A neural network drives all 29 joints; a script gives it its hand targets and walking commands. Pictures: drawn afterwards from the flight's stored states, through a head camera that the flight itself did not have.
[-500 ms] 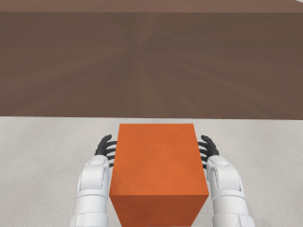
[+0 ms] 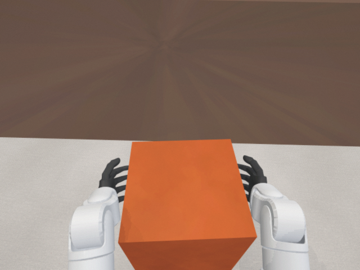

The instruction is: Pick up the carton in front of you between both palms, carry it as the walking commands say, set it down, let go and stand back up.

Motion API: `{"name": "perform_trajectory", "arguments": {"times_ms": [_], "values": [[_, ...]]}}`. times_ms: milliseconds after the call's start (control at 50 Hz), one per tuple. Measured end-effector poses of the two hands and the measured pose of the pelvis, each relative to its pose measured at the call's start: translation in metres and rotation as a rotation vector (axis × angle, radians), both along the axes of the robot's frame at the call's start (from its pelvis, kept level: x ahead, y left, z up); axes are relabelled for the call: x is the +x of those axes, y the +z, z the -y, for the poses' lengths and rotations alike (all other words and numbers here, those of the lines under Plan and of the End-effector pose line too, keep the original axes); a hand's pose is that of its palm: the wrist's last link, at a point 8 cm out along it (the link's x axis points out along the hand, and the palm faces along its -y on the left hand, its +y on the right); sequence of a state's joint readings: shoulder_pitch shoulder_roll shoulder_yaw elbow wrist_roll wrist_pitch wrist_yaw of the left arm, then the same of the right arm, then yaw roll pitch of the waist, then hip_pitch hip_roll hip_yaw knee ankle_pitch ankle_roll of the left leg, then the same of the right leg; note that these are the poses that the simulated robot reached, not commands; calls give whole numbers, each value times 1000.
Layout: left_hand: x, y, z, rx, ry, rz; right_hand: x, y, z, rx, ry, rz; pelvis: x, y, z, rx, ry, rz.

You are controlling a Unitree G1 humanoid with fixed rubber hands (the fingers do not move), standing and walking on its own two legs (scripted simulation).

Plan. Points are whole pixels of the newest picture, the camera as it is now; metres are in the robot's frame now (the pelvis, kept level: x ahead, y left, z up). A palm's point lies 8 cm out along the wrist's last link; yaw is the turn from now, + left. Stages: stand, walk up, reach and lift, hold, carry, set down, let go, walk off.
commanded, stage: carry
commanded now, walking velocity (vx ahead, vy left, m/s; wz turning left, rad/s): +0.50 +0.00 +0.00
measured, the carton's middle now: (183, 210) +0.26 +0.01 +0.01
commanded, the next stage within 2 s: none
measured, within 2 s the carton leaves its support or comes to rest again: neither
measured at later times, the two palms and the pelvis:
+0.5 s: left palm (144, 103) +0.54 +0.12 +0.10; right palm (247, 101) +0.57 -0.18 +0.10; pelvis +0.28 -0.05 +0.02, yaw +3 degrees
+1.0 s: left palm (151, 59) +0.88 +0.14 +0.07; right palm (225, 61) +0.86 -0.16 +0.07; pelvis +0.62 +0.01 +0.02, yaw -1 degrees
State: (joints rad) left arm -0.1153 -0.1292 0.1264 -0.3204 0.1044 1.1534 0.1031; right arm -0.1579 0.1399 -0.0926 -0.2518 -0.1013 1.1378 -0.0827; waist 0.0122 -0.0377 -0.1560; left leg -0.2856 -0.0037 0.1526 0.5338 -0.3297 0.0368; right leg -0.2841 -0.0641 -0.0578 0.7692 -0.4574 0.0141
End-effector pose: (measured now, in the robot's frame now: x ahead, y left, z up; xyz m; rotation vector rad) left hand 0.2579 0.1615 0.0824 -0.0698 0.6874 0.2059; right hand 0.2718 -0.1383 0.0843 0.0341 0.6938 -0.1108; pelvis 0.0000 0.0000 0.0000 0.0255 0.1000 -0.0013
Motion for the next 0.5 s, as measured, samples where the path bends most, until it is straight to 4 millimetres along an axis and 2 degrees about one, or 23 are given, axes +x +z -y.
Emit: {"name": "perform_trajectory", "arguments": {"times_ms": [80, 140, 200, 260, 300, 380, 500], "values": [[44, 10, 7, 2, -33, -34, 30, 4, 8, 1, -32, -35, 39, 11, -1, -37, -6, -13], [83, 15, 19, -2, -60, -25, 61, 10, 20, 5, -64, -27, 70, 13, 5, -50, 3, -13], [124, 16, 32, 3, -69, 0, 100, 11, 32, 15, -78, -2, 107, 7, 15, -50, 11, 1], [164, 11, 43, 7, -51, 34, 145, 4, 43, 25, -64, 32, 149, -10, 30, -48, 36, 34], [185, 5, 46, 11, -31, 17, 174, -1, 46, 30, -44, 15, 172, -12, 38, -49, 52, 37], [216, 2, 43, 4, 23, -58, 221, -2, 43, 23, 9, -60, 213, 3, 49, -25, 71, 28], [278, 20, 39, 11, 60, -40, 293, 13, 38, 20, 54, -41, 280, 20, 53, 8, 58, 15]]}}
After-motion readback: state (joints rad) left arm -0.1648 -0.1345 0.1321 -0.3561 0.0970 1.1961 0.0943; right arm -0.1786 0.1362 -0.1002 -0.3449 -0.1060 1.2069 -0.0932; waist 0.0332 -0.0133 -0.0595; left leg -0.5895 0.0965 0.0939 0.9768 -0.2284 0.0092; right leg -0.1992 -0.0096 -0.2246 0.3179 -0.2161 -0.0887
